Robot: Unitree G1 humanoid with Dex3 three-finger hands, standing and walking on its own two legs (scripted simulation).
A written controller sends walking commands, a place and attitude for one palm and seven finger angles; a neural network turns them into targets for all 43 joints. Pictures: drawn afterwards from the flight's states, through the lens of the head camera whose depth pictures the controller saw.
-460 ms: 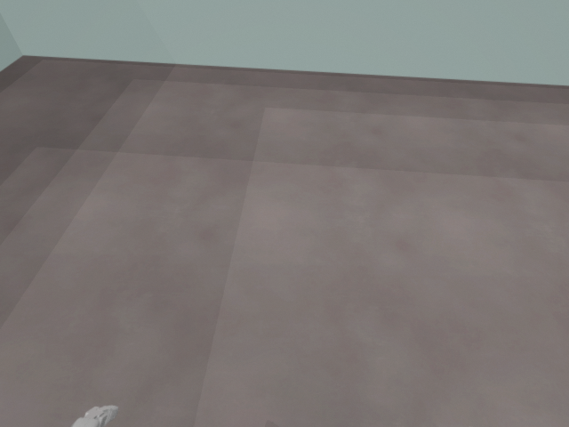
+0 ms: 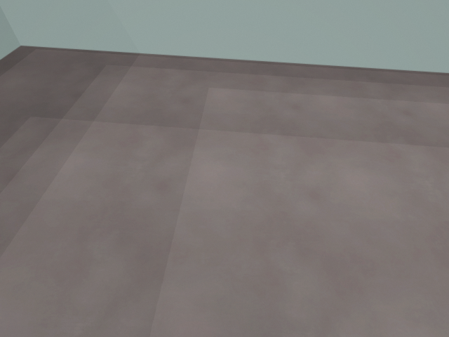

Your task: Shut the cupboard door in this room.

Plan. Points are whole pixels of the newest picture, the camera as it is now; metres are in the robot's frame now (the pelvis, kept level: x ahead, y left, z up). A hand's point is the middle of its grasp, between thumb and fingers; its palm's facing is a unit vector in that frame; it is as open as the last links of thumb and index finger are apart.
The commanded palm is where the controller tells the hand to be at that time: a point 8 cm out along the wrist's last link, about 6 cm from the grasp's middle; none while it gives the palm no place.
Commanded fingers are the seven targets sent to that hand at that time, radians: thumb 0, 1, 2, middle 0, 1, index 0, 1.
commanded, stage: stand and wait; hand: left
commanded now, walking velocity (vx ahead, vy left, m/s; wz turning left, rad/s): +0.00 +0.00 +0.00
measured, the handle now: out of the picture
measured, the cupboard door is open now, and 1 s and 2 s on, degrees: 87 87 87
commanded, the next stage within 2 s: turn or walk to find it in 0.44 s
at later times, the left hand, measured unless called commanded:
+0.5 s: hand out of the picture +0.06 +0.24 -0.15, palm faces -0.03 -0.94 -0.33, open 7.4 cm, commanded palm none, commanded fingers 0.00 0.90 0.90 -0.20 -0.30 -0.20 -0.30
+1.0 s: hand out of the picture +0.00 +0.21 -0.18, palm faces +0.13 -0.96 -0.24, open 7.4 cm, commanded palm none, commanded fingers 0.00 0.90 0.90 -0.20 -0.30 -0.20 -0.30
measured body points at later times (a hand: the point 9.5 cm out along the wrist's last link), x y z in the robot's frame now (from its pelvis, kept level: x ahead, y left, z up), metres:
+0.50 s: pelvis -0.02 -0.01 +0.00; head -0.02 -0.01 +0.45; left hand +0.06 +0.29 -0.13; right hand +0.05 -0.31 -0.13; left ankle -0.01 +0.12 -0.74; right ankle +0.00 -0.12 -0.74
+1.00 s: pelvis -0.04 +0.00 -0.01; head -0.01 +0.02 +0.44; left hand +0.00 +0.26 -0.16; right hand +0.03 -0.23 -0.15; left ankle -0.01 +0.12 -0.74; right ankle -0.05 -0.13 -0.70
